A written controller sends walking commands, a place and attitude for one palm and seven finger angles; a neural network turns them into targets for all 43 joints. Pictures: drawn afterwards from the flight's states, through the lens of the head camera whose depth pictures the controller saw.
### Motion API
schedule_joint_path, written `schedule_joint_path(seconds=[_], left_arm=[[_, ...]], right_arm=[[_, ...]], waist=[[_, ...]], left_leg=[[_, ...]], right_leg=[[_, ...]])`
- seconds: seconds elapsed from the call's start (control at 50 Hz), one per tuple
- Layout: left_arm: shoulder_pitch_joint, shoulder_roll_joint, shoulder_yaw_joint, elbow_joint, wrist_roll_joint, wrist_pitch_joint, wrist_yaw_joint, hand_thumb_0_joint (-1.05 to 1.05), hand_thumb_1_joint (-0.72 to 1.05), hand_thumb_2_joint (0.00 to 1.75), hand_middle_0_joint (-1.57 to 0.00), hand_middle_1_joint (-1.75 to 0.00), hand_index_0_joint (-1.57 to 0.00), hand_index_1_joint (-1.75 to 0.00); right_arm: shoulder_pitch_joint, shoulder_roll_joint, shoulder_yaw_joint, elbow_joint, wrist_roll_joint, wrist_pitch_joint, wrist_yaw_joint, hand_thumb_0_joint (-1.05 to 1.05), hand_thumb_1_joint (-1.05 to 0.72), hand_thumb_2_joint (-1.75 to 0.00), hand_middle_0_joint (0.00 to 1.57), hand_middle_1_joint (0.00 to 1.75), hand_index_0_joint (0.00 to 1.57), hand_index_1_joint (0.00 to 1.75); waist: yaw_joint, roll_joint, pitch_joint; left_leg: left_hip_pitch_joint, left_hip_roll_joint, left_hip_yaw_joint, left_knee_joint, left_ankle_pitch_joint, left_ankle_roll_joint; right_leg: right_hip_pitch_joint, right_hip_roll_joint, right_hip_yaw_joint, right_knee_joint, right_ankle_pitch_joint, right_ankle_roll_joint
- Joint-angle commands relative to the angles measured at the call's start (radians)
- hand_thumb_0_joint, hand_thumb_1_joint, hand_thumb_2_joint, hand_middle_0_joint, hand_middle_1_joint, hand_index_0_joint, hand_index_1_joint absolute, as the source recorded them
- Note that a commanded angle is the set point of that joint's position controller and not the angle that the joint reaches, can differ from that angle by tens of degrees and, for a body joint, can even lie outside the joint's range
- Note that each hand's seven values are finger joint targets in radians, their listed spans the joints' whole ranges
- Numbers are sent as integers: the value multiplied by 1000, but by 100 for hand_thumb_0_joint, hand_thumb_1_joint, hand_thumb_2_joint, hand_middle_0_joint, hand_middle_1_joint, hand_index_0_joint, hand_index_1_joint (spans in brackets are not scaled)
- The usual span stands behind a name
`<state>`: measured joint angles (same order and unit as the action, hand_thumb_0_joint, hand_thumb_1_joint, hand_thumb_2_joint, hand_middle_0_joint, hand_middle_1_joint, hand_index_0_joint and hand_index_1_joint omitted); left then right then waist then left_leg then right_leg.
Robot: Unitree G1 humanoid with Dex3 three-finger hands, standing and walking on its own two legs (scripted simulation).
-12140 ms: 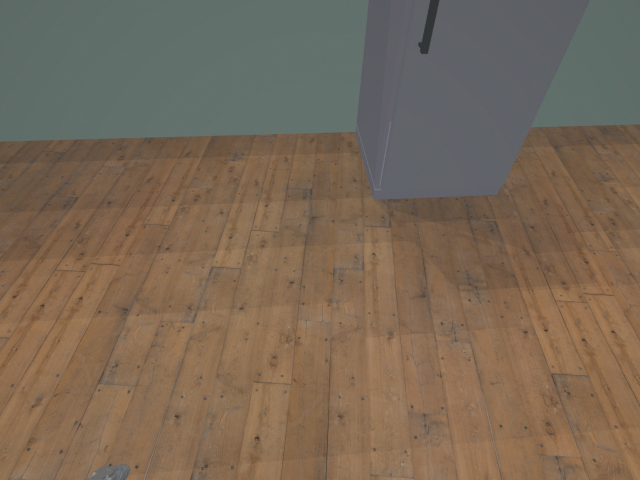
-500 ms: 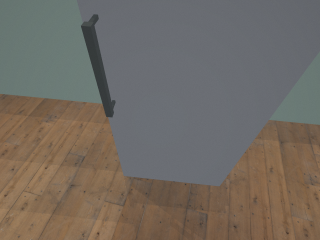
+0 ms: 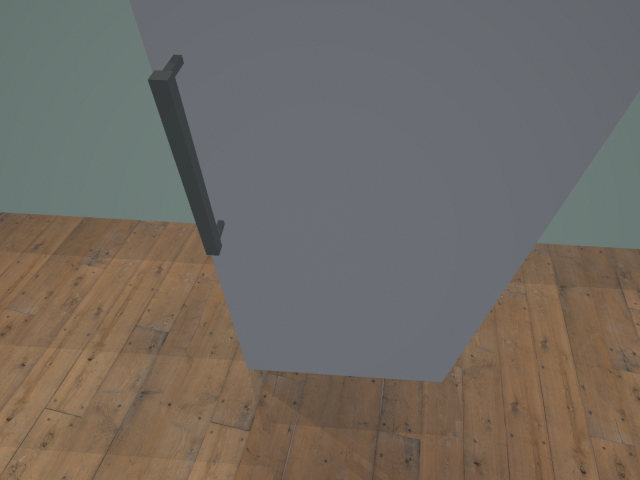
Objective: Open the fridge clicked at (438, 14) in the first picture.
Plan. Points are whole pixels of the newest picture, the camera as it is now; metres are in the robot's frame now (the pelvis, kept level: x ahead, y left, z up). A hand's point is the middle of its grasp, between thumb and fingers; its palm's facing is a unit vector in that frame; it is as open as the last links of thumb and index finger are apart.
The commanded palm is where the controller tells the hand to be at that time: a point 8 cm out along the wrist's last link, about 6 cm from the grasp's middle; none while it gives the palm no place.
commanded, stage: come to a stop and stand still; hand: left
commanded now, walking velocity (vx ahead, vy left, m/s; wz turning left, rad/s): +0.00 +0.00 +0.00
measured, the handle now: (197, 171) +0.49 +0.20 +0.12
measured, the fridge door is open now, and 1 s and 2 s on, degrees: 0 0 0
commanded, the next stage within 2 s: look again from close up in 1.34 s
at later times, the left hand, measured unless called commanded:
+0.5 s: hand out of the picture -0.05 +0.16 -0.17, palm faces +0.01 -0.98 -0.19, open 7.4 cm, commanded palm none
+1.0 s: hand out of the picture -0.04 +0.15 -0.17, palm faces +0.00 -0.99 -0.17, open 7.3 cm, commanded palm none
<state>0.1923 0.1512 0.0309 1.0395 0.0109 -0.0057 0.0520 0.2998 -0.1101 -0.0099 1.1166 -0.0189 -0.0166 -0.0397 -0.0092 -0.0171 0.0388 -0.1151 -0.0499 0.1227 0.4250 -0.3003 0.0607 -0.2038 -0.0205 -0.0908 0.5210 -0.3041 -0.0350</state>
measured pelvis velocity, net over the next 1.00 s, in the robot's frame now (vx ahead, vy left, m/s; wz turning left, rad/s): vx -0.03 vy -0.01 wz -0.02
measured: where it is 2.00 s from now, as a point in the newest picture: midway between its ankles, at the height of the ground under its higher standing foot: outside the picture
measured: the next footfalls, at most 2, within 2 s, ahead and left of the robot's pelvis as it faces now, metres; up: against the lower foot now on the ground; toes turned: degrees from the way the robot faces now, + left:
none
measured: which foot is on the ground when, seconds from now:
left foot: down 0.00-1.00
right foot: down 0.00-1.00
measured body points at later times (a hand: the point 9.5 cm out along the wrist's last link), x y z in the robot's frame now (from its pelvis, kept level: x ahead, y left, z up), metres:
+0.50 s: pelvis -0.04 +0.00 +0.00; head -0.05 -0.02 +0.45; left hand -0.05 +0.21 -0.15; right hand -0.03 -0.22 -0.16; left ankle -0.04 +0.07 -0.74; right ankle -0.01 -0.09 -0.74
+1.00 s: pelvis -0.03 -0.01 +0.00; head -0.01 -0.01 +0.45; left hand -0.04 +0.20 -0.16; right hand -0.07 -0.21 -0.16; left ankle -0.04 +0.07 -0.74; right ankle -0.01 -0.09 -0.74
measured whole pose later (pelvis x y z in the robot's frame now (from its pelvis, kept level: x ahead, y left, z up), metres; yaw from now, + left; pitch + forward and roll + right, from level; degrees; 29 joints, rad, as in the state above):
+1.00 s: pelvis -0.03 -0.01 +0.00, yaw -1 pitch -1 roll +1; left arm 0.31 0.12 -0.02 1.13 0.01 -0.02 0.04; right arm 0.35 -0.11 0.02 1.15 -0.01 -0.03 -0.03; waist 0.00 0.00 0.03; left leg -0.15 -0.02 0.14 0.41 -0.25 0.05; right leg -0.22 0.01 -0.08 0.45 -0.22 -0.05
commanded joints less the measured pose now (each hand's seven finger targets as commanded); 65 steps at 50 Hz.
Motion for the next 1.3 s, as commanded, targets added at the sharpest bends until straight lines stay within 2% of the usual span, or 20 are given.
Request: schedule_joint_path(seconds=[0.0, 0.08, 0.1, 0.12, 0.14, 0.16, 0.18, 0.22, 0.26, 0.32, 0.36, 0.4, 0.46, 0.5, 0.58, 0.74, 0.84, 0.96, 1.02, 1.28], left_arm=[[91, 66, 2, 0, 0, -3, -1, 0, 90, 90, -20, -30, -20, -30], [106, 63, -5, 23, 1, -6, -6, 0, 90, 90, -20, -30, -20, -30], [192, 95, -19, 58, 9, -27, 30, 0, 90, 90, -20, -30, -20, -30], [164, 123, -14, 15, 2, -37, 24, 0, 90, 90, -20, -30, -20, -30], [132, 135, -11, 13, 1, -52, 10, 0, 90, 90, -20, -30, -20, -30], [124, 125, -22, 18, -5, -56, 6, 0, 90, 90, -20, -30, -20, -30], [127, 103, -28, 13, -5, -55, 4, 0, 90, 90, -20, -30, -20, -30], [123, 83, -37, 20, -4, -46, 0, 0, 90, 90, -20, -30, -20, -30], [122, 74, -42, 27, -3, -41, -4, 0, 90, 90, -20, -30, -20, -30], [130, 73, -47, 29, -2, -29, -9, 0, 90, 90, -20, -30, -20, -30], [143, 74, -44, 31, 1, -29, -10, 0, 90, 90, -20, -30, -20, -30], [156, 75, -43, 32, 1, -26, -12, 0, 90, 90, -20, -30, -20, -30], [170, 73, -41, 34, 2, -27, -13, 0, 90, 90, -20, -30, -20, -30], [174, 72, -41, 35, 1, -27, -14, 0, 90, 90, -20, -30, -20, -30], [180, 65, -38, 37, 0, -29, -14, 0, 90, 90, -20, -30, -20, -30], [185, 55, -40, 52, -3, -33, -13, 0, 90, 90, -20, -30, -20, -30], [185, 47, -41, 59, -4, -33, -11, 0, 90, 90, -20, -30, -20, -30], [184, 48, -40, 63, -4, -33, -9, 0, 90, 90, -20, -30, -20, -30], [179, 48, -39, 64, -4, -31, -9, 0, 90, 90, -20, -30, -20, -30], [169, 70, -32, 55, -1, -33, -9, 0, 90, 90, -20, -30, -20, -30]], right_arm=[[89, -90, -5, -2, 2, -11, -10, 0, -90, -90, 20, 30, 20, 30], [75, -92, -1, 3, 2, -10, -9, 0, -90, -90, 20, 30, 20, 30], [-15, -168, -3, -71, 16, -19, 3, 0, -90, -90, 20, 30, 20, 30], [48, -132, 2, -95, 5, -13, 10, 0, -90, -90, 20, 30, 20, 30], [37, -106, 3, -91, -3, -19, 14, 0, -90, -90, 20, 30, 20, 30], [69, -110, 4, -85, 0, -18, 10, 0, -90, -90, 20, 30, 20, 30], [84, -116, 6, -90, 1, -17, 8, 0, -90, -90, 20, 30, 20, 30], [74, -125, 7, -90, 5, -15, 5, 0, -90, -90, 20, 30, 20, 30], [71, -131, 11, -91, 2, -15, 6, 0, -90, -90, 20, 30, 20, 30], [57, -139, 12, -94, 3, -6, 13, 0, -90, -90, 20, 30, 20, 30], [63, -135, 15, -88, 1, -7, 15, 0, -90, -90, 20, 30, 20, 30], [70, -138, 14, -83, 0, -6, 17, 0, -90, -90, 20, 30, 20, 30], [78, -135, 16, -74, 0, -7, 16, 0, -90, -90, 20, 30, 20, 30], [85, -129, 16, -69, 1, -8, 17, 0, -90, -90, 20, 30, 20, 30], [103, -117, 18, -49, 1, -11, 15, 0, -90, -90, 20, 30, 20, 30], [129, -93, 24, -12, 5, -20, 10, 0, -90, -90, 20, 30, 20, 30], [130, -85, 23, 5, 6, -23, 6, 0, -90, -90, 20, 30, 20, 30], [123, -86, 20, 14, 7, -25, 3, 0, -90, -90, 20, 30, 20, 30], [115, -87, 20, 15, 7, -24, 1, 0, -90, -90, 20, 30, 20, 30], [74, -112, 14, 7, 7, -26, -2, 0, -90, -90, 20, 30, 20, 30]], waist=[[16, 90, 6], [15, 48, 31], [43, 48, 46], [5, 74, -67], [-1, 137, -90], [-15, 97, -119], [-13, 45, -122], [-13, 0, -74], [-11, -7, -7], [-5, -18, 117], [-2, 6, 125], [-1, 2, 125], [4, 15, 102], [3, -11, 97], [2, 14, 80], [7, -9, 52], [9, 8, 48], [10, 14, 36], [10, 28, 52], [10, 9, 28]], left_leg=[[7, 200, -160, -93, 487, -22], [-7, 192, -156, -120, 335, -26], [-57, 216, -122, 92, 608, -36], [-72, 160, -132, 67, 266, -44], [-65, 134, -129, 39, 248, -37], [-54, 151, -131, 17, 233, -33], [-51, 160, -141, 15, 242, -26], [-52, 171, -150, -6, 250, -19], [-71, 173, -156, -33, 220, -13], [-143, 162, -170, -104, -13, -9], [-147, 158, -171, -120, -31, -7], [-158, 155, -175, -137, -87, -5], [-152, 155, -166, -140, -88, -4], [-151, 150, -160, -133, -84, -4], [-150, 152, -156, -133, -71, -6], [-142, 158, -143, -120, 5, -9], [-127, 164, -139, -116, 61, -10], [-102, 169, -130, -109, 119, -12], [-98, 172, -133, -117, 123, -13], [-44, 177, -129, -105, 215, -14]], right_leg=[[32, -97, 104, -82, 231, -4], [33, -107, 114, -133, 225, -7], [-17, -134, 145, -88, 554, 9], [67, -164, 181, -82, 435, -37], [88, -176, 186, -48, 631, -47], [92, -165, 171, -37, 568, -51], [88, -146, 159, -43, 495, -49], [52, -123, 146, -59, 382, -43], [14, -109, 141, -72, 287, -39], [-72, -93, 167, -148, -5, -36], [-78, -91, 170, -157, -24, -37], [-90, -86, 175, -170, -80, -34], [-79, -88, 176, -178, -78, -32], [-82, -90, 187, -190, -96, -33], [-75, -90, 188, -191, -79, -34], [-24, -96, 181, -180, 24, -36], [-3, -95, 171, -163, 109, -36], [18, -99, 161, -151, 187, -32], [7, -94, 162, -152, 183, -32], [34, -101, 157, -145, 287, -30]])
